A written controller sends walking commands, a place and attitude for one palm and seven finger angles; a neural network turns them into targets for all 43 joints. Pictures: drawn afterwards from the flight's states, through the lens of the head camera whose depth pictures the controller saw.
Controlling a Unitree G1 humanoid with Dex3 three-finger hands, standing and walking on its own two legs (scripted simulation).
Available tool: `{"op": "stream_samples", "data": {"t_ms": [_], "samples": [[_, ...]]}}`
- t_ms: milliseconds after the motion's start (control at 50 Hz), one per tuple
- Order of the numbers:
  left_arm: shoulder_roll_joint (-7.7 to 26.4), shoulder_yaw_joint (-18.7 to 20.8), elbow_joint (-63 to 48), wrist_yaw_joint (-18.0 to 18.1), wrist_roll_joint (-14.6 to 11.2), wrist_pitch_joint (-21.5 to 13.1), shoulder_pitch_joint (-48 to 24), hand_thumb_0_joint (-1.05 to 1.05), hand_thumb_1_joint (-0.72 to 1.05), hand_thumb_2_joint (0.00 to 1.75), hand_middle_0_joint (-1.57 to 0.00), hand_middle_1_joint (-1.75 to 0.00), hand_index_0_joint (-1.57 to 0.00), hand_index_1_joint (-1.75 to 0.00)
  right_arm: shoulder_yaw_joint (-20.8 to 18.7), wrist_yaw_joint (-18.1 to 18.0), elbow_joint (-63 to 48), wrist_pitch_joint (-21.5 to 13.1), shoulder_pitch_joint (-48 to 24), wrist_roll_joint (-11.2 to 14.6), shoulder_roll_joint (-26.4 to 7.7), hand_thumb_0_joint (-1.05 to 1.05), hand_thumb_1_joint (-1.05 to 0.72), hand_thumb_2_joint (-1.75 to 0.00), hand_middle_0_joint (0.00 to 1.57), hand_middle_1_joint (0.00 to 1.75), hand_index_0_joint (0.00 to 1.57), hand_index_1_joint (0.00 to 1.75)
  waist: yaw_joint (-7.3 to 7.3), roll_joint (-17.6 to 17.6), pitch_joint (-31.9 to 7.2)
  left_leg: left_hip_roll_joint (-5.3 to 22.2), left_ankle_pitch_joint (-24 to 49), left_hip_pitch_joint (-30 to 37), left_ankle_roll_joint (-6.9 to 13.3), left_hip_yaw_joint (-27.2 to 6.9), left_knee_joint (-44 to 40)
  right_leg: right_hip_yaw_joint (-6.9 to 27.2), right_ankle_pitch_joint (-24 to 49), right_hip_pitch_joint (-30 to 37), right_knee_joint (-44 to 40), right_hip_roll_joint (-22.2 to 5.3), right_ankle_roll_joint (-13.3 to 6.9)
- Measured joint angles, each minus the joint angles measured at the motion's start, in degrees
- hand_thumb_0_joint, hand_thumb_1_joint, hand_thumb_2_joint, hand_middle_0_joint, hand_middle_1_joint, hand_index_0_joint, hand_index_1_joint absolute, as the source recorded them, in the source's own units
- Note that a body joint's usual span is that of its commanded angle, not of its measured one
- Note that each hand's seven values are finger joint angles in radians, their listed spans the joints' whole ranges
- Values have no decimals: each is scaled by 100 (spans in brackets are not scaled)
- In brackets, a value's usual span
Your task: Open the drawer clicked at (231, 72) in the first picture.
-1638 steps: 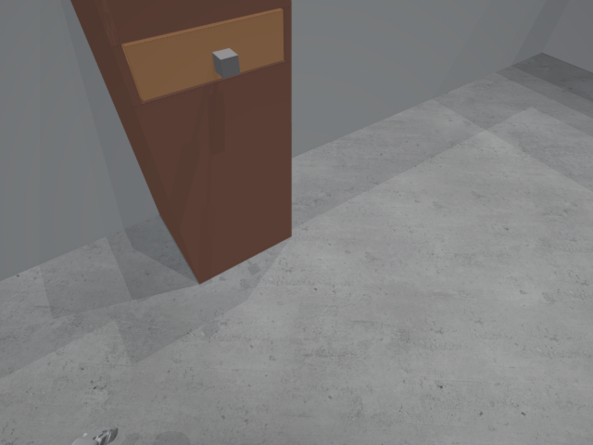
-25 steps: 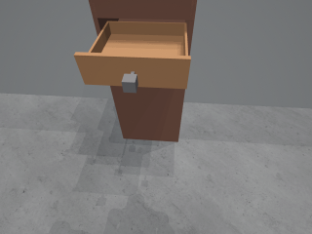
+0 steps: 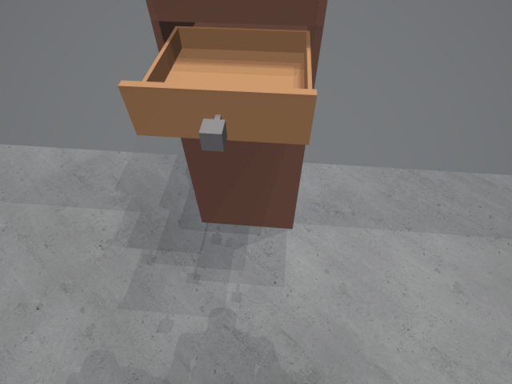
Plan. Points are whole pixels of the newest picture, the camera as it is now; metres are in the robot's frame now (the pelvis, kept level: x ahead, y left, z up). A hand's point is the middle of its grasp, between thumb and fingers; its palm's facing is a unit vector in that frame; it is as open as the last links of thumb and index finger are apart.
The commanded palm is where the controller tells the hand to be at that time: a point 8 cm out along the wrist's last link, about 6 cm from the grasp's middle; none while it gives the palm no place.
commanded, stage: stand and wait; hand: left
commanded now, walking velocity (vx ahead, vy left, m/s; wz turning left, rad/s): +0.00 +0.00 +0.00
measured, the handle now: (215, 128) +0.56 +0.11 +0.08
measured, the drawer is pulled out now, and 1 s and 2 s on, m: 0.29 0.29 0.29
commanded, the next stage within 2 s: none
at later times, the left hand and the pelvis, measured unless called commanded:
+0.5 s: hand out of the picture +0.07 +0.22 -0.16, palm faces -0.01 -0.96 -0.30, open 7.4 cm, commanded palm none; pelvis +0.01 +0.00 +0.00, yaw +0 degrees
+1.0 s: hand out of the picture +0.08 +0.24 -0.16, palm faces -0.02 -0.95 -0.31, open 7.4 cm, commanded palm none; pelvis +0.02 +0.00 +0.00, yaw +0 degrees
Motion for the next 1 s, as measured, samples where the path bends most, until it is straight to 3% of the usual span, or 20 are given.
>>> {"op": "stream_samples", "data": {"t_ms": [560,1000], "samples": [[552,43,-96,-70,3,-48,-532,0,90,90,-20,-30,-20,-30,-12,65,-14,-19,-435,-5,-527,0,-91,-90,21,30,20,29,-15,-35,-26,-10,50,241,4,2,-290,15,67,254,-320,-8,11],[698,14,-45,-99,3,-46,-635,0,90,90,-20,-30,-21,-30,14,90,-13,-27,-618,8,-694,0,-91,-90,21,30,20,29,3,-73,-4,-34,77,348,22,4,-448,23,96,364,-481,-32,35]]}}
